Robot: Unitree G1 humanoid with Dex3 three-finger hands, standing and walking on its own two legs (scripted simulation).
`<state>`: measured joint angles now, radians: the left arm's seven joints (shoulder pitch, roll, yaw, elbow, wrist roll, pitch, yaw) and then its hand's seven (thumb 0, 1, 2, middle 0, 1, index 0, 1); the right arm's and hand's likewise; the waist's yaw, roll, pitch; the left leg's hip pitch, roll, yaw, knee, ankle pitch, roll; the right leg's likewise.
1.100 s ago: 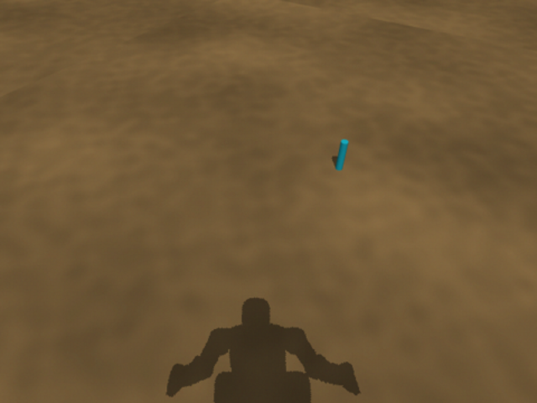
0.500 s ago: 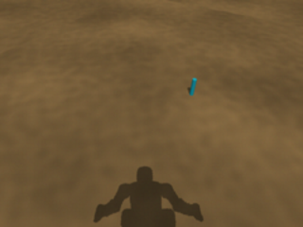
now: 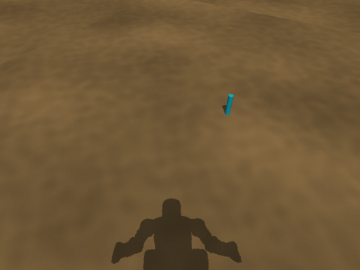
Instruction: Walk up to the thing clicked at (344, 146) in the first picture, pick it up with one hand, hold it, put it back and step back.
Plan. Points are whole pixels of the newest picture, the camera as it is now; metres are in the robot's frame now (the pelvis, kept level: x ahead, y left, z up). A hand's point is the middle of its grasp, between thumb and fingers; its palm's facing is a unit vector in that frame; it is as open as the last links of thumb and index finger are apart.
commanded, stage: stand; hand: left
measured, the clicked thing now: (229, 104) +1.47 -0.41 -0.69
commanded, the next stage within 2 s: walk up in 0.02 s
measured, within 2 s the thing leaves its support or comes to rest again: neither
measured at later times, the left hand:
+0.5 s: hand (125, 253) +0.22 +0.15 -0.15, palm faces -0.16 -0.91 -0.38, open 7.4 cm
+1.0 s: hand (158, 153) +0.55 +0.08 -0.16, palm faces -0.42 -0.85 -0.32, open 7.4 cm
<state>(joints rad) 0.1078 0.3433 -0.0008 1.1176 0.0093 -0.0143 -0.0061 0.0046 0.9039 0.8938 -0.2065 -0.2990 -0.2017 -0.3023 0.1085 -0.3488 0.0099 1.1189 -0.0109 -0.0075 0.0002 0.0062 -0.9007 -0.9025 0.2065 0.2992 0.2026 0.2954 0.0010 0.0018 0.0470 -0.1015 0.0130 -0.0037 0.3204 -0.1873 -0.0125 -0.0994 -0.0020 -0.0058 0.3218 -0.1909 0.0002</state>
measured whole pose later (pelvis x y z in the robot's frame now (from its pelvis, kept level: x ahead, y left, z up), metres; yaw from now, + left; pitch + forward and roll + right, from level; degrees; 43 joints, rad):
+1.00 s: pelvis +0.36 -0.14 -0.01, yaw -22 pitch -2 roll -1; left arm 0.26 0.47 0.06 0.88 -0.01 -0.06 -0.06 0.01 0.91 0.89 -0.21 -0.30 -0.20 -0.30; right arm 0.33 -0.38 -0.06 0.87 -0.01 -0.11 0.04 0.01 -0.90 -0.90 0.21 0.30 0.20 0.30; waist -0.05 -0.07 0.06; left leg -0.16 0.05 0.16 0.45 -0.25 0.03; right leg -0.50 0.00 0.08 1.08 -0.26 -0.02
